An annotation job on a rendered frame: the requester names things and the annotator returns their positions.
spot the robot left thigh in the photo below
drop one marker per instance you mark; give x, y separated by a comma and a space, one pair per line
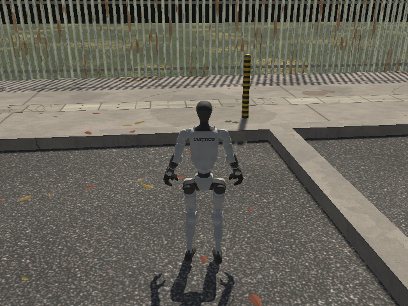
189, 187

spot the robot left hand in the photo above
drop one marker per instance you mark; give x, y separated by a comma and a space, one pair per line
166, 178

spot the robot right forearm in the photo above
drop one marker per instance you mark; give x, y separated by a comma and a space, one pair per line
235, 167

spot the robot head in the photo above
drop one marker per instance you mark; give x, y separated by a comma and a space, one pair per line
204, 110

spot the left robot upper arm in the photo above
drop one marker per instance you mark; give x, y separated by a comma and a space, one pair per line
180, 144

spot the right robot upper arm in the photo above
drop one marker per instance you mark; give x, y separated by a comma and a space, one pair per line
224, 135

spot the robot right hand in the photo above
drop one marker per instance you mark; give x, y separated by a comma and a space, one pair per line
240, 178

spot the robot left forearm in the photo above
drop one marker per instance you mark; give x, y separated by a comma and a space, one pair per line
171, 167

